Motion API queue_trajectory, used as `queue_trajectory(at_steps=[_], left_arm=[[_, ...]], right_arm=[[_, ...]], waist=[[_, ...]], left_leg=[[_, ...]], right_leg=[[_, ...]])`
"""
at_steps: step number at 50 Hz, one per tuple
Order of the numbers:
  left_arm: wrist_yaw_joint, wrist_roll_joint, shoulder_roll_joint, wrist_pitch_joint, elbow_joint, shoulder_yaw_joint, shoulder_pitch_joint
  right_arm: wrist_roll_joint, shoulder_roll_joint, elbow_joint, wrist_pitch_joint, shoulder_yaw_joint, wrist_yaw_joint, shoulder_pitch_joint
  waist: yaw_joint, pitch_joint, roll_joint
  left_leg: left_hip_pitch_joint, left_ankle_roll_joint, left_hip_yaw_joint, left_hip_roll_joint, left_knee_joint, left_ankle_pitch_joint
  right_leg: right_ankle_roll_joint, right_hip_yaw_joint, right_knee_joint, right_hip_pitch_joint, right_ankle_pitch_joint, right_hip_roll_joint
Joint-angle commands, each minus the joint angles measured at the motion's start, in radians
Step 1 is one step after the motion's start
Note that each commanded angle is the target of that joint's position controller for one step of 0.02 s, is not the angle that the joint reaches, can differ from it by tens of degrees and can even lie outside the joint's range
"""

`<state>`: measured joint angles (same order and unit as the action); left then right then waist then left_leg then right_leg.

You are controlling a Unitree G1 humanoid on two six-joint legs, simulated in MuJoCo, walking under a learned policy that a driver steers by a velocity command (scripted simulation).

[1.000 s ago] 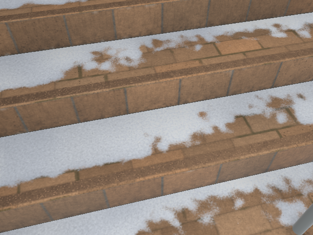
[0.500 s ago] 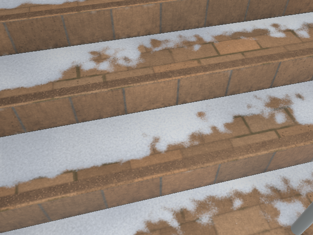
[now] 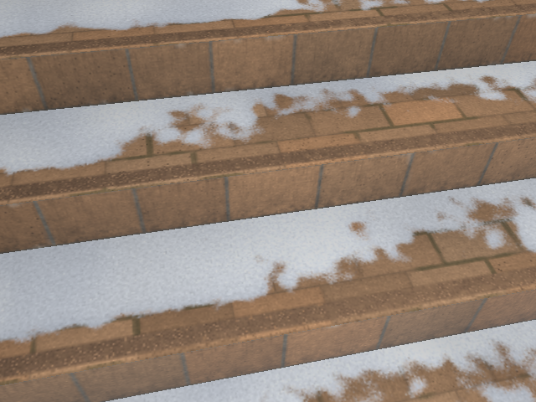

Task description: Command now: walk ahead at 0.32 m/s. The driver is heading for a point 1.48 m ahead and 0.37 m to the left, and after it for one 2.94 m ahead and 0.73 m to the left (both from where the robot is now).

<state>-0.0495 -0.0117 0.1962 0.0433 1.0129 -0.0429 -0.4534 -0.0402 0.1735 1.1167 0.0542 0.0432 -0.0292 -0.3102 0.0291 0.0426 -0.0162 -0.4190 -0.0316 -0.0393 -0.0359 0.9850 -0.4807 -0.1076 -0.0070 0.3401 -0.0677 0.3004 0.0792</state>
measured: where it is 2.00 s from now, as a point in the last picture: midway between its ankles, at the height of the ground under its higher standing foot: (203, 108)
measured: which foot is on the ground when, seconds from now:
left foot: up 0.00-0.30, down 0.32-0.98, up 1.00-1.00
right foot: down 0.00-0.32, up 0.34-0.92, down 0.94-1.00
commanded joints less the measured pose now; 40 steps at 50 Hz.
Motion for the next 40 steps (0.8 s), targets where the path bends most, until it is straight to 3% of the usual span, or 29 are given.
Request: queue_trajectory(at_steps=[1,6,9,10,11,12,13,14,15,16,17,18,19,20,21,22,23,25,26,27,28,29,31,34,35,36,37,38,40], left_arm=[[0.001,0.004,0.101,0.013,0.008,-0.020,-0.135],[-0.017,-0.001,0.106,-0.005,0.070,-0.005,-0.220],[-0.028,-0.017,0.090,0.011,0.100,0.006,-0.214],[-0.032,-0.039,0.101,0.006,0.083,0.012,-0.125],[-0.034,-0.029,0.120,-0.003,0.058,0.009,-0.072],[-0.029,-0.017,0.168,-0.014,-0.010,0.002,0.066],[-0.018,-0.023,0.201,0.003,-0.020,-0.013,0.023],[0.001,-0.015,0.276,0.019,0.005,-0.020,-0.006],[0.017,-0.015,0.375,0.009,0.012,-0.044,0.029],[0.023,-0.027,0.369,0.001,0.021,-0.048,0.054],[0.024,0.019,0.138,0.014,-0.027,0.000,0.051],[0.058,0.025,0.020,0.062,0.020,0.010,-0.156],[0.077,-0.003,-0.024,0.074,0.016,0.003,-0.201],[0.072,-0.027,-0.030,0.066,-0.060,0.004,-0.041],[0.077,0.087,-0.016,0.058,-0.134,0.004,0.073],[0.069,0.092,-0.052,0.028,-0.152,0.011,0.119],[0.072,0.087,-0.067,0.004,-0.156,0.021,0.134],[0.069,0.073,-0.081,-0.010,-0.194,0.037,0.171],[0.117,0.009,-0.009,0.007,-0.178,0.051,0.207],[0.125,0.003,0.034,0.017,-0.192,0.044,0.211],[0.080,0.074,-0.084,0.007,-0.204,0.057,0.170],[0.125,-0.013,0.045,0.009,-0.200,0.055,0.254],[0.141,0.012,0.033,0.010,-0.187,0.056,0.268],[0.114,0.001,-0.020,0.028,-0.223,0.092,0.432],[0.064,0.063,-0.149,0.024,-0.270,0.100,0.473],[0.089,-0.009,-0.028,0.022,-0.260,0.114,0.526],[0.099,-0.007,-0.029,0.025,-0.278,0.113,0.550],[0.061,0.046,-0.154,0.022,-0.343,0.128,0.646],[0.051,0.047,-0.132,0.014,-0.422,0.137,0.714]], right_arm=[[-0.019,0.079,-0.091,0.048,0.020,0.023,0.095],[-0.025,-0.007,-0.185,0.054,-0.024,0.031,0.181],[-0.028,-0.031,-0.368,0.059,-0.084,0.034,0.388],[0.005,-0.061,-0.463,0.072,-0.123,0.048,0.484],[0.030,-0.067,-0.511,0.078,-0.142,0.057,0.503],[0.061,-0.061,-0.521,0.078,-0.160,0.076,0.418],[0.056,-0.013,-0.456,0.081,-0.121,0.078,0.279],[0.028,0.076,-0.390,0.077,-0.064,0.057,0.057],[0.038,0.167,-0.384,0.064,-0.017,0.036,-0.088],[0.049,0.262,-0.352,0.045,0.019,0.023,-0.185],[0.071,0.443,-0.274,0.041,0.043,0.021,-0.222],[0.122,0.423,-0.228,0.042,0.030,0.018,-0.337],[0.105,0.343,-0.235,0.053,0.016,0.038,-0.275],[0.036,0.239,-0.217,0.060,0.008,0.061,-0.151],[0.024,0.166,-0.187,0.040,0.007,0.031,0.041],[0.047,0.050,-0.159,0.022,-0.018,0.022,0.031],[0.068,0.006,-0.132,0.012,-0.029,0.021,0.032],[0.085,0.006,-0.079,0.040,-0.022,0.020,-0.032],[0.123,-0.010,-0.092,0.050,-0.054,0.039,-0.014],[0.152,-0.037,-0.044,0.047,-0.070,0.056,-0.050],[0.048,0.063,-0.028,0.049,-0.012,0.049,-0.099],[0.163,0.021,-0.051,0.051,-0.055,0.075,-0.017],[0.182,0.010,-0.052,0.062,-0.070,0.074,0.001],[0.192,-0.003,0.040,0.043,-0.082,0.076,-0.258],[0.005,0.035,0.020,0.069,-0.052,0.036,-0.304],[0.180,-0.012,0.085,0.050,-0.094,0.064,-0.386],[0.211,-0.017,0.099,0.044,-0.094,0.071,-0.412],[0.012,0.027,0.027,0.056,-0.064,0.027,-0.344],[0.013,0.034,0.036,0.052,-0.071,-0.031,-0.394]], waist=[[0.008,-0.204,-0.048],[0.026,-0.191,-0.125],[0.042,-0.247,-0.059],[0.004,-0.276,-0.001],[-0.010,-0.246,0.044],[-0.094,-0.148,0.133],[-0.106,0.013,0.023],[-0.208,0.167,-0.100],[-0.324,0.247,-0.168],[-0.390,0.250,-0.207],[-0.243,0.159,0.311],[-0.173,0.398,0.545],[-0.114,0.361,0.398],[-0.078,0.125,0.203],[0.057,-0.098,0.044],[0.040,-0.089,0.024],[0.048,-0.091,0.026],[0.038,-0.078,0.097],[-0.011,-0.067,0.231],[0.008,-0.045,0.120],[0.074,-0.051,0.037],[0.020,0.001,0.051],[0.054,-0.022,0.072],[-0.046,-0.041,0.063],[-0.033,-0.139,-0.037],[-0.088,0.012,0.101],[-0.086,-0.082,0.108],[-0.068,-0.198,-0.044],[-0.089,-0.212,-0.023]], left_leg=[[-0.556,-0.004,0.059,-0.081,0.337,-0.060],[-0.982,0.048,0.059,-0.119,1.000,-0.280],[-1.402,0.028,0.161,-0.161,1.271,-0.459],[-1.323,0.024,0.112,-0.197,1.032,-0.394],[-1.108,0.034,0.044,-0.199,0.848,-0.287],[-0.385,0.005,-0.039,-0.173,0.448,0.035],[0.121,0.013,-0.172,-0.023,0.495,0.225],[0.369,-0.003,-0.178,0.065,0.521,0.203],[0.382,-0.020,-0.151,0.094,0.343,0.115],[0.378,-0.037,-0.041,0.103,0.059,0.082],[0.334,-0.115,0.523,-0.150,-0.243,0.430],[0.424,-0.200,0.970,-0.308,-0.590,0.723],[0.375,-0.220,1.037,-0.349,-0.697,0.428],[0.225,-0.188,0.886,-0.305,-0.642,0.066],[-0.026,-0.098,0.788,-0.266,-0.539,-0.103],[-0.171,-0.080,0.633,-0.214,-0.477,-0.189],[-0.205,-0.076,0.508,-0.182,-0.491,-0.292],[-0.105,-0.072,0.378,-0.151,-0.555,-0.132],[-0.070,-0.109,0.453,-0.158,-0.602,-0.075],[-0.027,-0.093,0.437,-0.180,-0.613,-0.033],[0.005,-0.019,0.250,-0.148,-0.602,0.026],[-0.032,-0.049,0.232,-0.135,-0.652,0.018],[-0.041,-0.064,0.183,-0.124,-0.684,0.093],[0.277,-0.112,0.202,-0.168,-0.700,0.153],[0.156,-0.059,0.159,-0.132,-0.699,0.178],[0.368,-0.104,0.220,-0.165,-0.714,0.180],[0.452,-0.113,0.241,-0.197,-0.729,0.162],[0.198,-0.052,0.145,-0.113,-0.768,0.181],[0.165,-0.046,0.176,-0.114,-0.841,0.395]], right_leg=[[-0.186,-0.404,-0.200,0.196,0.056,-0.400],[-0.186,-0.340,-0.162,0.303,-0.234,-0.458],[-0.086,-0.279,-0.115,0.370,-0.227,-0.506],[-0.018,-0.193,-0.157,0.188,-0.187,-0.442],[0.003,-0.119,-0.223,-0.005,-0.151,-0.366],[-0.011,0.013,-0.379,-0.504,-0.160,-0.290],[-0.055,0.002,-0.352,-0.637,-0.561,-0.261],[-0.042,0.051,-0.165,-0.532,-1.242,-0.245],[-0.002,0.023,0.049,-0.300,-1.524,-0.246],[0.043,-0.033,0.319,-0.168,-1.476,-0.239],[0.103,-0.103,0.784,-0.291,-0.235,-0.063],[0.079,-0.370,1.183,-0.358,0.073,0.120],[0.071,-0.399,1.378,-0.432,0.042,0.146],[0.071,-0.226,1.362,-0.551,-0.005,0.059],[0.032,-0.130,1.311,-0.658,-0.157,-0.048],[0.004,-0.122,1.363,-0.623,-0.234,-0.068],[-0.015,-0.101,1.400,-0.655,-0.289,-0.081],[-0.056,-0.096,1.569,-0.819,-0.283,-0.063],[-0.167,-0.278,1.639,-1.022,-0.337,-0.042],[-0.199,-0.285,1.660,-1.107,-0.375,-0.041],[-0.095,-0.155,1.534,-1.007,-0.287,-0.062],[-0.177,-0.175,1.582,-1.107,-0.360,-0.058],[-0.165,-0.113,1.640,-1.170,-0.413,-0.086],[-0.183,-0.094,1.815,-1.532,-0.244,-0.104],[-0.042,0.022,1.695,-1.375,-0.146,-0.118],[-0.151,-0.048,1.770,-1.565,-0.232,-0.140],[-0.173,-0.042,1.772,-1.709,-0.211,-0.161],[-0.027,0.142,1.618,-1.486,-0.033,-0.140],[0.032,0.175,1.451,-1.364,-0.021,-0.161]])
